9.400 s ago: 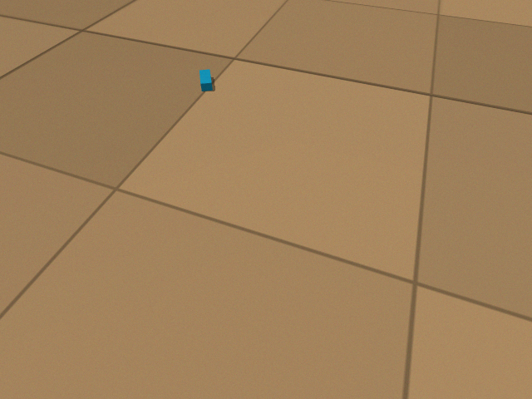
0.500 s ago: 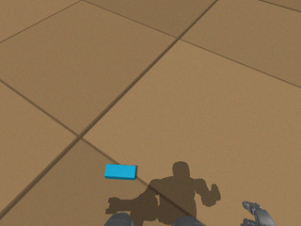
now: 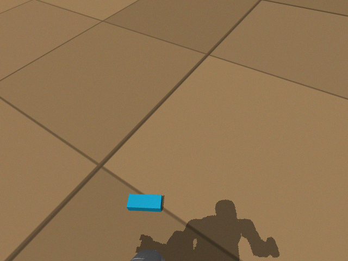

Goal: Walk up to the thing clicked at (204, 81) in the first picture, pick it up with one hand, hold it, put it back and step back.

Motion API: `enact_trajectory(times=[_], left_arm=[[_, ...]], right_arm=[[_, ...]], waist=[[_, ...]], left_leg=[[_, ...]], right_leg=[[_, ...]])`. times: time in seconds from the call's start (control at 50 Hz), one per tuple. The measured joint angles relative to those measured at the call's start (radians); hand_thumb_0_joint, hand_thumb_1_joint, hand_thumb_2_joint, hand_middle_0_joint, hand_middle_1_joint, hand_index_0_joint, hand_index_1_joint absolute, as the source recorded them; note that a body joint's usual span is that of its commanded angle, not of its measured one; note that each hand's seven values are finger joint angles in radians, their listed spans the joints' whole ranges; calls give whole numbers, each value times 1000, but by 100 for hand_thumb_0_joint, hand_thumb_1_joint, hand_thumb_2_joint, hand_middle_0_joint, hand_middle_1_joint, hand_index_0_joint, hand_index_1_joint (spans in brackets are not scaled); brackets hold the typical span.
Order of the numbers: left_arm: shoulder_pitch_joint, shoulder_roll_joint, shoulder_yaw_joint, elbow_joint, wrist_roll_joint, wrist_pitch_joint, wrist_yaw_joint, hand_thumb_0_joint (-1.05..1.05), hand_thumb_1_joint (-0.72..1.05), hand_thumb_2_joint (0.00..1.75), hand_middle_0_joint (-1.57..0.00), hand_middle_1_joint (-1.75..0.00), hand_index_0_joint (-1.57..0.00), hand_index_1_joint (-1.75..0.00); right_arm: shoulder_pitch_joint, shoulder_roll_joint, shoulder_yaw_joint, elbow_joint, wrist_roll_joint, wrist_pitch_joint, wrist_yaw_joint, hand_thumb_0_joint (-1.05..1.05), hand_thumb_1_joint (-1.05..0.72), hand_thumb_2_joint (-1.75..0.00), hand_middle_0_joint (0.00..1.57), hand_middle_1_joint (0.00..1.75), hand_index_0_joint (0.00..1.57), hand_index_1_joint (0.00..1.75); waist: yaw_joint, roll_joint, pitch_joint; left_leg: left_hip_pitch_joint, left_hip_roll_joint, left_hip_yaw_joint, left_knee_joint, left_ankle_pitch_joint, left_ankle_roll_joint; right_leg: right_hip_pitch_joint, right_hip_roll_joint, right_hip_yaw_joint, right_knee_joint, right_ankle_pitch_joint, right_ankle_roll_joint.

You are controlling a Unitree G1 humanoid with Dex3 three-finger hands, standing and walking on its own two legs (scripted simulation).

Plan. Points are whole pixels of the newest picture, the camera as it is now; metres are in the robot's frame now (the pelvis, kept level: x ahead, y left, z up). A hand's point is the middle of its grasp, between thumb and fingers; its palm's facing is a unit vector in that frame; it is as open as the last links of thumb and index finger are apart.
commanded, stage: walk up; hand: left
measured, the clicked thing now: (145, 202) +0.49 +0.23 -0.74
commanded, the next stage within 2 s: none
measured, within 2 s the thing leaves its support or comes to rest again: neither
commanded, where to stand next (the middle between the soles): +0.09 -0.01 m, yaw -3 degrees
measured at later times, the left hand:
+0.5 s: hand out of the picture +0.05 +0.29 -0.17, palm faces -0.06 -0.93 -0.36, open 7.4 cm
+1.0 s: hand out of the picture +0.11 +0.28 -0.13, palm faces -0.08 -0.90 -0.43, open 7.4 cm
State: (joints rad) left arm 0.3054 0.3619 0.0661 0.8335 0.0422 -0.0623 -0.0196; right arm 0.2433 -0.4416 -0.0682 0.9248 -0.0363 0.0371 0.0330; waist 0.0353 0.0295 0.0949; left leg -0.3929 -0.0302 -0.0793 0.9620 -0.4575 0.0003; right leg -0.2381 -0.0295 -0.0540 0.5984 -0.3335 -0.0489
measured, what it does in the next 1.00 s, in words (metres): steps on the spot: left foot, then right foot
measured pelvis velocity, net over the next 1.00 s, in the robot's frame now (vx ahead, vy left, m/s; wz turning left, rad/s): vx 0.04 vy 0.01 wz -0.06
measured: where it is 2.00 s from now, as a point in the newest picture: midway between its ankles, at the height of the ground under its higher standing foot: outside the picture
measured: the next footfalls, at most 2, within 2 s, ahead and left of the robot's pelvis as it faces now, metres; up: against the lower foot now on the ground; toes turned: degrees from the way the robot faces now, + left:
left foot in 0.16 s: +0.11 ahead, +0.15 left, +0.00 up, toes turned +2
right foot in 0.48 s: +0.03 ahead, -0.12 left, +0.00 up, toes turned -4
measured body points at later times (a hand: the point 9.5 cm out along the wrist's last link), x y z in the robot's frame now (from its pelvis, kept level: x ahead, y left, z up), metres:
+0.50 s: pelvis -0.01 +0.02 -0.02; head +0.01 +0.03 +0.43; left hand +0.06 +0.34 -0.14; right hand +0.10 -0.31 -0.11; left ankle +0.07 +0.15 -0.73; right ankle -0.02 -0.12 -0.73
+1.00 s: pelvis +0.04 +0.01 +0.00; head +0.06 -0.01 +0.45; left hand +0.11 +0.33 -0.10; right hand +0.07 -0.32 -0.13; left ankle +0.10 +0.13 -0.69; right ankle -0.01 -0.11 -0.73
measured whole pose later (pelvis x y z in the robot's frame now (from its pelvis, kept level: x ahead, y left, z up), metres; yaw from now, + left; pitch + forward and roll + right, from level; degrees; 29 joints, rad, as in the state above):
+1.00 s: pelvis +0.04 +0.01 +0.00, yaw -4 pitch -2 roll +0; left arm 0.29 0.39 0.05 0.93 0.03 -0.08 0.00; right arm 0.27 -0.42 -0.06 0.96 -0.02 -0.01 0.03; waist 0.00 0.04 0.08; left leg -0.44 0.00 -0.02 0.87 -0.43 0.02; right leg -0.14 -0.02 0.00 0.55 -0.36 -0.01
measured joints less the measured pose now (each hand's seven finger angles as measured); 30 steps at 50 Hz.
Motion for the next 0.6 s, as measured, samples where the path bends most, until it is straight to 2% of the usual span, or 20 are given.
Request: enact_trajectory(times=[0.08,0.14,0.16,0.18,0.24,0.28,0.32,0.36,0.44,0.48,0.5,0.52,0.56,0.6], left_arm=[[49,38,12,11,3,16,-15,0,90,89,-20,-30,-21,-30],[56,63,20,20,-6,61,-13,1,90,89,-20,-30,-21,-30],[51,68,21,23,-12,77,-9,1,90,89,-20,-30,-21,-30],[35,73,24,32,-19,92,-3,1,90,89,-20,-30,-21,-30],[-14,79,19,51,-35,127,13,1,90,89,-20,-30,-20,-30],[-40,81,17,52,-38,135,15,1,90,89,-20,-30,-20,-30],[-56,78,16,51,-39,130,9,1,90,89,-20,-30,-20,-30],[-60,72,12,58,-41,118,1,1,90,89,-20,-30,-20,-30],[-50,47,-4,91,-38,82,-9,0,90,89,-20,-30,-20,-30],[-43,35,-5,109,-31,61,-2,0,90,89,-20,-30,-20,-30],[-47,22,-5,121,-24,54,3,0,90,89,-20,-30,-20,-30],[-44,13,-7,127,-16,48,7,0,90,89,-20,-30,-20,-30],[-35,6,-17,134,-8,43,9,0,90,89,-20,-30,-20,-30],[-37,-4,-27,145,-10,38,14,1,90,89,-20,-30,-20,-30]], right_arm=[[36,5,1,4,8,-33,16,1,-91,-90,21,30,20,30],[43,11,6,-2,18,-64,-9,1,-91,-90,21,30,21,30],[41,11,6,-7,17,-73,-23,1,-91,-90,21,30,21,30],[29,22,7,-6,11,-77,-36,1,-91,-90,21,30,21,30],[-8,53,29,-19,15,-72,-52,1,-91,-90,21,30,21,30],[-30,72,41,-30,18,-70,-59,1,-91,-90,21,30,21,30],[-48,81,47,-43,20,-72,-61,1,-91,-90,21,30,21,30],[-63,81,47,-54,13,-72,-56,1,-90,-90,21,30,21,30],[-87,57,40,-74,-8,-51,-30,1,-90,-90,21,30,21,30],[-94,42,34,-80,-6,-36,-23,1,-90,-90,21,30,21,30],[-96,32,29,-75,-1,-29,-23,1,-90,-90,21,30,21,30],[-94,30,24,-63,5,-21,-26,1,-90,-90,21,30,21,30],[-88,34,23,-34,15,-10,-29,1,-91,-90,21,30,21,30],[-82,31,23,-9,26,-15,-27,1,-91,-90,21,30,21,30]], waist=[[8,-12,-5],[15,-24,-4],[12,-25,-1],[12,-42,11],[0,-67,33],[-4,-84,38],[-7,-95,37],[-14,-98,29],[-32,-68,-1],[-34,-44,-9],[-37,-14,-3],[-36,-1,-7],[-18,-7,-19],[-16,1,-21]], left_leg=[[23,39,41,-171,28,-3],[75,42,86,-342,202,-5],[85,39,92,-368,236,-2],[76,31,101,-341,221,3],[55,34,104,-292,191,18],[53,42,110,-298,198,18],[51,53,117,-304,204,17],[48,64,123,-306,206,18],[21,94,129,-278,190,25],[-5,114,127,-233,169,18],[-13,130,109,-208,155,17],[-19,125,89,-190,114,16],[-18,82,58,-157,26,14],[6,65,54,-182,34,18]], right_leg=[[48,-22,-5,-43,10,17],[32,-32,2,19,-25,42],[14,-34,4,64,-49,49],[-8,-31,37,117,-79,45],[-89,40,139,336,-202,32],[-138,70,174,462,-204,29],[-165,73,187,516,-178,30],[-158,57,182,474,-156,35],[-77,20,117,225,-163,49],[-23,24,88,91,-71,53],[-12,42,74,78,-43,62],[-12,48,69,80,-41,67],[-22,39,89,90,-48,65],[-18,33,95,78,-44,70]])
